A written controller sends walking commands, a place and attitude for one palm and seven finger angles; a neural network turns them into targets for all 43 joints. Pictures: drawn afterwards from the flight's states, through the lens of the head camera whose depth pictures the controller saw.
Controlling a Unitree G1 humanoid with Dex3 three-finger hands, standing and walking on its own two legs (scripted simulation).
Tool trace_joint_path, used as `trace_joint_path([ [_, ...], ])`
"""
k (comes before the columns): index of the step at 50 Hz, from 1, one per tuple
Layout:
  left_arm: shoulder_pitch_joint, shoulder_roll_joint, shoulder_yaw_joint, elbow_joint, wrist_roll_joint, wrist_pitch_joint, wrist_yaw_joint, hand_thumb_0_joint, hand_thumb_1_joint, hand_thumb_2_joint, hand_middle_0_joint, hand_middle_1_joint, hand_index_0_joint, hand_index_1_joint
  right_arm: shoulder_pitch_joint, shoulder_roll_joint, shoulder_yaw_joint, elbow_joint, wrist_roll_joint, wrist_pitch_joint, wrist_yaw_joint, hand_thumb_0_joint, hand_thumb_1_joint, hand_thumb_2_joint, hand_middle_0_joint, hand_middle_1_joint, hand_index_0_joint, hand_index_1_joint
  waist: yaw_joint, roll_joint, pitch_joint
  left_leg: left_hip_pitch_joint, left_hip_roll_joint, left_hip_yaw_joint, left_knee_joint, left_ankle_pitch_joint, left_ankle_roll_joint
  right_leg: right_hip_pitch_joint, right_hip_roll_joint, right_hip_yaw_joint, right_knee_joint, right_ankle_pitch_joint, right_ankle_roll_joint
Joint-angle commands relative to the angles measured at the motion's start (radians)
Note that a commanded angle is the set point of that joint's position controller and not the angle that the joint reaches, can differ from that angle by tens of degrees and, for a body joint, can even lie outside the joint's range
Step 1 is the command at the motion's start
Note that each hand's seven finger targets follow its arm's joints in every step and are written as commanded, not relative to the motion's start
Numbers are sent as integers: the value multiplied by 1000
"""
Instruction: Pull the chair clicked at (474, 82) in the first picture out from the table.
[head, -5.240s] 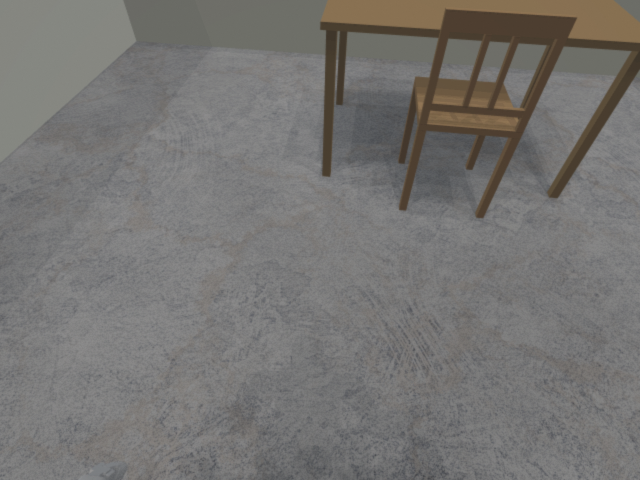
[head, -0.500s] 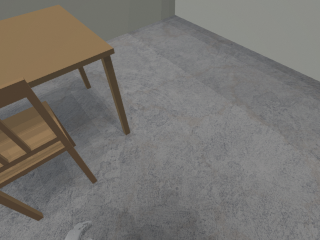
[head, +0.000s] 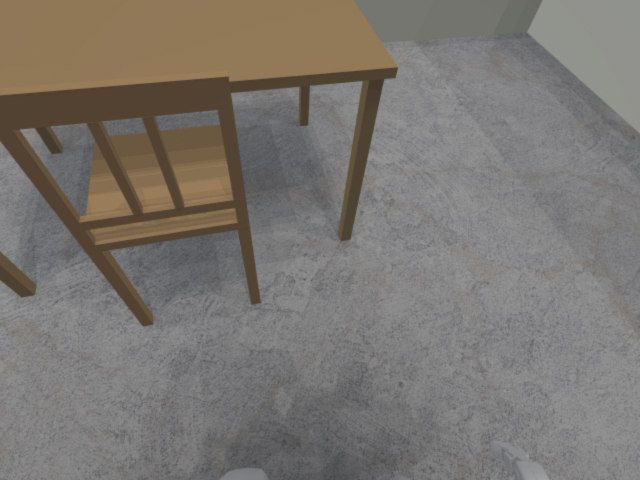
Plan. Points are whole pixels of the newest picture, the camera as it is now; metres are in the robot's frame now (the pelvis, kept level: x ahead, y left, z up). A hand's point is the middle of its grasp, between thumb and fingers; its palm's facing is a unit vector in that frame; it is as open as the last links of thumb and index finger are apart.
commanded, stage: turn to face it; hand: left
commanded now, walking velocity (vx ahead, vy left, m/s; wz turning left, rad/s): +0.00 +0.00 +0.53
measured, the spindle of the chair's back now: (118, 170) +0.62 +0.45 -0.09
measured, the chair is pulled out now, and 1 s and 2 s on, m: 0.00 0.00 0.00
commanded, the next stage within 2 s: take the last steps up to it in 0.48 s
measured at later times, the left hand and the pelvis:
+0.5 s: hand out of the picture +0.06 +0.17 -0.12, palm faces +0.22 -0.93 -0.28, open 7.4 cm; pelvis +0.00 -0.04 +0.01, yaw +13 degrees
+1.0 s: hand out of the picture -0.05 +0.21 -0.15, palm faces +0.37 -0.91 -0.20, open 7.4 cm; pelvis +0.02 +0.02 +0.02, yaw +20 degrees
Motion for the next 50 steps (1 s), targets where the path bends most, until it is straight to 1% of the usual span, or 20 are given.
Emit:
trace_joint_path([
  [1,-108,74,20,-130,-2,-31,-1,0,900,900,-200,-300,-200,-300,102,-208,-54,-39,2,-11,-31,0,-900,-900,200,300,200,300,-79,241,-150,224,272,-324,-267,619,163,-244,34,170,261,43,22],
  [4,-40,73,19,-98,-1,-27,-7,0,900,900,-200,-300,-200,-300,48,-181,-42,-58,4,-17,-28,0,-900,-900,200,300,200,300,-40,198,-161,186,202,-249,-288,567,130,-167,54,164,208,136,28],
  [11,-96,48,7,-130,-5,-28,2,0,900,900,-200,-300,-200,-300,95,-179,-52,-40,-2,-4,-25,0,-900,-900,200,300,200,300,-67,190,-157,199,205,-355,-293,450,164,-104,103,167,-31,96,20],
  [16,-5,39,5,-114,-10,-45,10,0,900,900,-200,-300,-200,-300,61,-160,-54,-42,0,3,-22,0,-900,-900,200,300,200,300,-19,191,-165,69,158,-371,-213,435,118,142,150,140,-354,246,-4],
  [17,26,55,7,-106,-7,-55,13,0,900,900,-200,-300,-200,-300,65,-139,-51,-43,7,2,-21,0,-900,-900,200,300,200,300,-3,137,-177,18,118,-349,-152,363,78,236,127,156,-504,344,-9],
  [18,40,126,19,-106,7,-69,20,0,900,900,-200,-300,-200,-300,97,-83,-44,-44,16,1,-15,0,-900,-900,200,300,200,300,-3,-38,-192,-123,25,-251,10,154,8,362,-50,334,-610,409,-58],
  [19,38,199,29,-112,16,-72,20,0,900,900,-200,-300,-200,-300,86,-36,-33,-72,15,0,-13,0,-900,-900,200,300,200,300,3,-240,-154,-245,-96,-135,225,-243,-49,326,-278,533,-640,558,-175],
  [20,21,176,29,-120,5,-73,23,0,900,900,-200,-300,-200,-300,85,-86,-47,-54,3,18,-19,0,-900,-900,200,300,200,300,6,-228,-158,-202,-50,-205,377,-260,-41,204,-285,513,-658,510,-220],
  [21,-39,149,24,-129,4,-67,23,0,900,900,-200,-300,-200,-300,80,-84,-52,-33,4,28,-15,0,-900,-900,200,300,200,300,-19,-171,-104,-202,-45,-195,490,-203,-43,137,-232,473,-670,422,-225],
  [22,-89,114,14,-135,3,-67,21,0,900,900,-200,-300,-200,-300,99,-80,-51,-9,1,30,-10,0,-900,-900,200,300,200,300,-45,-98,-72,-216,-28,-186,545,-129,-50,127,-172,379,-654,416,-209],
  [24,-109,76,5,-135,5,-72,22,0,900,900,-200,-300,-200,-300,133,-60,-43,20,0,29,-5,0,-900,-900,200,300,200,300,-56,-107,-78,-209,-13,-153,545,-63,-68,155,-117,259,-619,528,-184],
  [29,4,98,9,-74,12,-74,23,0,900,900,-200,-300,-200,-300,78,-31,-26,32,7,28,-11,0,-900,-900,200,300,200,300,-6,-114,-101,-160,-8,-103,343,-123,-84,247,-136,232,-592,674,-216],
  [34,68,127,23,-12,19,-80,11,0,900,900,-200,-300,-200,-300,52,-18,-9,30,3,1,-2,0,-900,-900,200,300,200,300,31,-138,-112,-89,2,-52,107,-164,-53,272,-173,286,-650,323,-225],
  [38,27,109,17,20,6,-74,-2,0,900,900,-200,-300,-200,-300,205,-13,-3,87,0,-28,-9,0,-900,-900,200,300,200,300,-44,-69,-101,224,-27,11,-230,-4,-23,76,-86,175,-569,72,-144],
  [39,16,60,8,11,0,-69,-8,0,900,900,-200,-300,-200,-300,275,-65,-12,106,-2,-38,-18,0,-900,-900,200,300,200,300,-79,83,-107,343,71,-126,-315,-67,13,-59,-25,117,-426,31,-101],
  [40,-7,-13,-9,-21,-2,-66,-17,0,900,900,-200,-300,-200,-300,345,-156,-32,121,-14,-40,-26,0,-900,-900,200,300,200,300,-109,359,-67,388,290,-435,-430,-201,105,-254,98,2,-174,-7,-52],
  [41,-86,-7,-18,-55,11,-72,-18,0,900,900,-200,-300,-200,-300,379,-174,-32,126,-12,-37,-32,0,-900,-900,200,300,200,300,-133,330,-6,322,366,-554,-510,-266,186,-333,108,62,-25,-43,-61],
  [43,-122,12,-11,-38,14,-74,-26,0,900,900,-200,-300,-200,-300,320,-114,-15,127,-3,-47,-44,0,-900,-900,200,300,200,300,-103,263,53,230,326,-493,-532,-289,194,-355,70,148,133,67,-74],
  [46,-28,-9,-18,25,12,-77,-38,0,900,900,-200,-300,-200,-300,264,-60,4,122,3,-74,-48,0,-900,-900,200,300,200,300,-47,177,27,235,225,-291,-507,37,155,-288,60,147,138,226,-56],
  [50,-43,-25,-24,29,8,-75,-36,0,900,900,-200,-300,-200,-300,319,-55,0,160,8,-89,-51,0,-900,-900,200,300,200,300,-49,141,-7,302,219,-205,-472,303,168,-266,61,127,28,262,-38],
])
